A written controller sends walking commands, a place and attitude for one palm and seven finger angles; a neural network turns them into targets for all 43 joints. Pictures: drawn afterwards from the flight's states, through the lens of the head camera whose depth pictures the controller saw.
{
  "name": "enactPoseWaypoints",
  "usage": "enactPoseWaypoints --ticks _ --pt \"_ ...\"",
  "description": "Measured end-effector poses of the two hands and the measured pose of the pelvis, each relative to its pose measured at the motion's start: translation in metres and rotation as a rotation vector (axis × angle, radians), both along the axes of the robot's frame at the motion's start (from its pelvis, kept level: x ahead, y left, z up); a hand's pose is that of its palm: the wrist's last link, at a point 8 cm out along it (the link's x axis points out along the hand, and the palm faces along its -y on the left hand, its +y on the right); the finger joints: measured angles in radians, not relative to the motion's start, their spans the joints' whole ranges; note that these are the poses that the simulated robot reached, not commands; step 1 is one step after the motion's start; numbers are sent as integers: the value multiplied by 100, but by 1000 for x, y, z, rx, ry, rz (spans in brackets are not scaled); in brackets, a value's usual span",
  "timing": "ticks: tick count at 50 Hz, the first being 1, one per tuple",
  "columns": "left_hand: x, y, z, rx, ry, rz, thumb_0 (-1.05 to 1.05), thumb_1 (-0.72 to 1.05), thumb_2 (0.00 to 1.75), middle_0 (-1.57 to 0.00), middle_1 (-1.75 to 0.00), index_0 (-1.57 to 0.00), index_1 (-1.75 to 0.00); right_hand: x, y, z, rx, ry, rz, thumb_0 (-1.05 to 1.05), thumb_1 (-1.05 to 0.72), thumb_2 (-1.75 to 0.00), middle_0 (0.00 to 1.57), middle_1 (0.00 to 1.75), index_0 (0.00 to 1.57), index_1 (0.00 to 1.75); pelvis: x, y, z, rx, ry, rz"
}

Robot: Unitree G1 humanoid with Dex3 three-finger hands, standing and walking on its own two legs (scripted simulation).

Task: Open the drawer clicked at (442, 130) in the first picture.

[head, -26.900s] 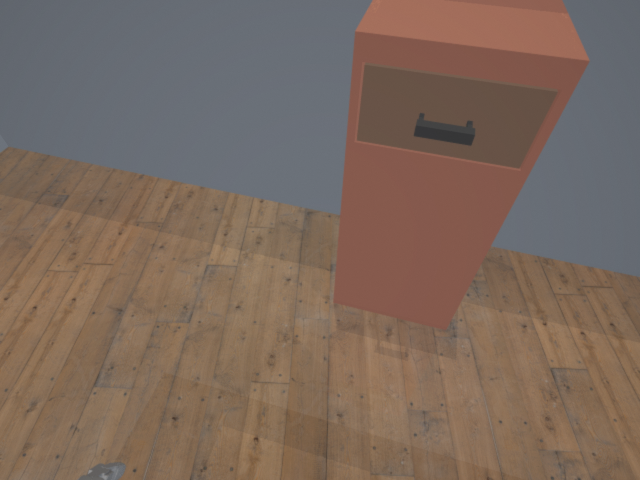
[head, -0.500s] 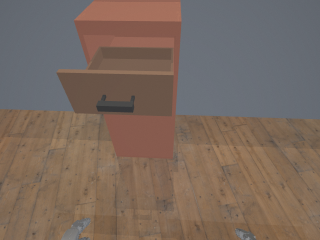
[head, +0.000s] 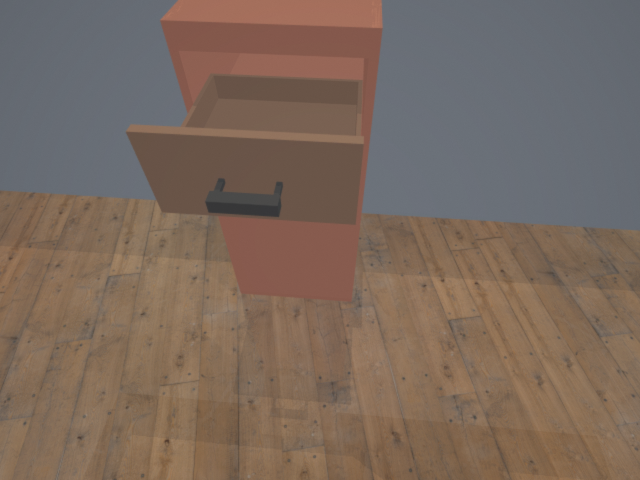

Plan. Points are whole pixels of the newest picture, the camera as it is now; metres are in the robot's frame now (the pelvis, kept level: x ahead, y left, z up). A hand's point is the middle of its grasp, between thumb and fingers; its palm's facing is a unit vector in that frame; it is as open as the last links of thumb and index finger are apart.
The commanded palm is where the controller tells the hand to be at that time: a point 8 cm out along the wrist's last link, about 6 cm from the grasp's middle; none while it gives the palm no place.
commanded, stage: let the arm hang, fingers relaxed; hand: left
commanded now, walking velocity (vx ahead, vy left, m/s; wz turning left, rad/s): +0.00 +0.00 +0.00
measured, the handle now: (246, 194) +0.53 +0.16 +0.03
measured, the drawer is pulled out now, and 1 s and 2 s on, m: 0.27 0.27 0.27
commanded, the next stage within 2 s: look to check the result in 0.38 s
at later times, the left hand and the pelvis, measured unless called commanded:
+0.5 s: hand out of the picture +0.00 +0.16 -0.18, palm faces +0.03 -0.98 -0.19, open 7.3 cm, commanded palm none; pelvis +0.01 -0.01 +0.00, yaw -1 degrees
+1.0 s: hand out of the picture +0.01 +0.16 -0.18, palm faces +0.02 -0.98 -0.19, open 7.4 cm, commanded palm none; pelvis +0.02 -0.01 +0.00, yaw -1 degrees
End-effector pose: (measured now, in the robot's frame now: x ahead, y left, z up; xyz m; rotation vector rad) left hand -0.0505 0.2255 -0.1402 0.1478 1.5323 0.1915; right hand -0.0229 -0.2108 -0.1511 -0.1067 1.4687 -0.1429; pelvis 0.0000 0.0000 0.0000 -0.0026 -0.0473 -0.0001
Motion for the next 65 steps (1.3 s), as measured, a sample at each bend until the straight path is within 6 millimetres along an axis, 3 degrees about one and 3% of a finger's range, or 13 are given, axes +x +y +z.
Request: enactPoseWaypoints --ticks 8,12,23,36,65 --pt "45 -14 -4 -24 -126 -28 0 91 90 -20 -29 -20 -30 2 13 -4 36 -23 -23 1 -92 -90 20 30 20 30 1 -2 -1 5 -1 -3" --pt "55 -15 -5 -20 -143 -38 1 93 90 -20 -29 -20 -30 1 12 -3 33 -26 -39 1 -92 -90 20 30 20 30 3 -4 -1 5 0 -6" --pt "51 -16 -5 -20 -113 -30 1 92 90 -20 -29 -20 -30 3 1 0 7 -14 -45 0 -91 -90 20 30 20 30 8 -7 -1 3 4 -11" --pt "43 -21 -7 -33 -76 -17 1 91 90 -20 -29 -20 -30 22 -6 2 -12 -32 -28 1 -92 -90 20 30 20 30 14 -8 0 2 7 -11" --pt "78 -9 -3 -11 -122 -44 0 91 90 -20 -29 -20 -30 37 -9 4 -20 -42 -28 1 -92 -90 20 30 20 30 24 -6 2 6 13 -17"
